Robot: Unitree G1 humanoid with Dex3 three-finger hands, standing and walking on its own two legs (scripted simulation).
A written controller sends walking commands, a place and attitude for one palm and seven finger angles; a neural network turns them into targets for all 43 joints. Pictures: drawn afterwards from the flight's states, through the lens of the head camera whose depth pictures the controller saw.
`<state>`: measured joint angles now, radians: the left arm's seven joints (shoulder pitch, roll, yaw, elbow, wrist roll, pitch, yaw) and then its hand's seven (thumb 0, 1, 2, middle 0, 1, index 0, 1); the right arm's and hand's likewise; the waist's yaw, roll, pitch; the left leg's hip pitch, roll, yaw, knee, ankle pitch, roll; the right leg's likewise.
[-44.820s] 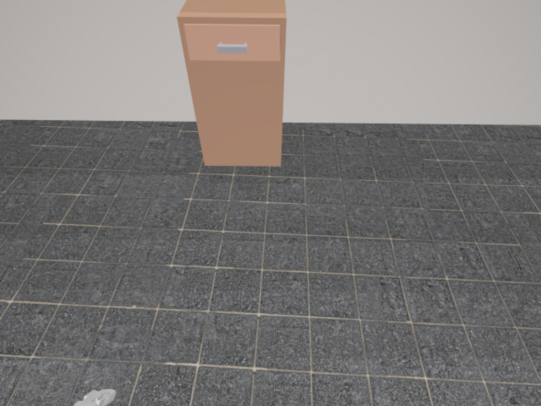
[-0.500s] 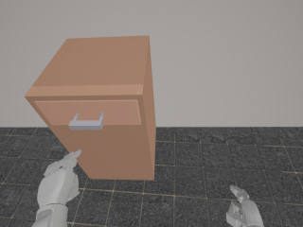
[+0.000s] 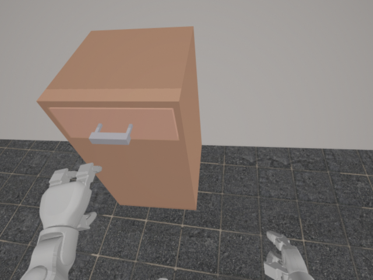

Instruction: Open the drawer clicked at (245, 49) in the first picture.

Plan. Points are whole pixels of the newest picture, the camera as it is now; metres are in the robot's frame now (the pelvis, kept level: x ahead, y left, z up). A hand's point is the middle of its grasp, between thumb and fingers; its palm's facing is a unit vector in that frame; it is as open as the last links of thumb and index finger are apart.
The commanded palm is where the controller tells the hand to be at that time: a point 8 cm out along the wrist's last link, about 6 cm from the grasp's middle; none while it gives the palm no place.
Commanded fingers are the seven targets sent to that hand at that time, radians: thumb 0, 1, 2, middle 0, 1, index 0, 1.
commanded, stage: raise the hand with hooked fingers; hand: left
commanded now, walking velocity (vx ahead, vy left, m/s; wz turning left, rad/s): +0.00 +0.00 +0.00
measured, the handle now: (112, 132) +0.53 +0.29 -0.04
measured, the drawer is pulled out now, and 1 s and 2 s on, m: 0.00 0.00 0.00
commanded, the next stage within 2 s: move the hooked fingers above the handle in 1.12 s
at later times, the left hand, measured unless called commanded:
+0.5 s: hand (70, 178) +0.30 +0.27 +0.08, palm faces +0.06 -0.09 -0.99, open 13.4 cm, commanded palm +0.27 +0.28 +0.14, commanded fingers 0.00 -0.50 0.30 -0.30 -1.20 -0.30 -1.20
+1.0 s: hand (72, 166) +0.31 +0.26 +0.10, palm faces -0.04 -0.10 -0.99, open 13.8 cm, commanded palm +0.29 +0.28 +0.17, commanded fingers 0.00 -0.50 0.30 -0.30 -1.20 -0.30 -1.20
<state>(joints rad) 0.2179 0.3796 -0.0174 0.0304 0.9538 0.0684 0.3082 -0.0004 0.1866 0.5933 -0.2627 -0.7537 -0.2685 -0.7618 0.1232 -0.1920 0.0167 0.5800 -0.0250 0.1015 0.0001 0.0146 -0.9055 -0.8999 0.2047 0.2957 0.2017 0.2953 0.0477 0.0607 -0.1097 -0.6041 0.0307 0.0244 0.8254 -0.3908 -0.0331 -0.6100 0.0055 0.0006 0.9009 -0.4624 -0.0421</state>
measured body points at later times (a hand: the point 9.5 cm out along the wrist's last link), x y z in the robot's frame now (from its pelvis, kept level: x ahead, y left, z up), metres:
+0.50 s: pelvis +0.01 +0.04 +0.02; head +0.02 +0.01 +0.47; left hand +0.29 +0.27 +0.14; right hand +0.21 -0.18 -0.07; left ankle +0.01 +0.16 -0.70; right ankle -0.01 -0.09 -0.70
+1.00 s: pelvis +0.01 +0.04 +0.04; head +0.04 +0.01 +0.48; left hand +0.31 +0.27 +0.15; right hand +0.19 -0.20 -0.08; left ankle +0.01 +0.16 -0.70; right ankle -0.01 -0.09 -0.70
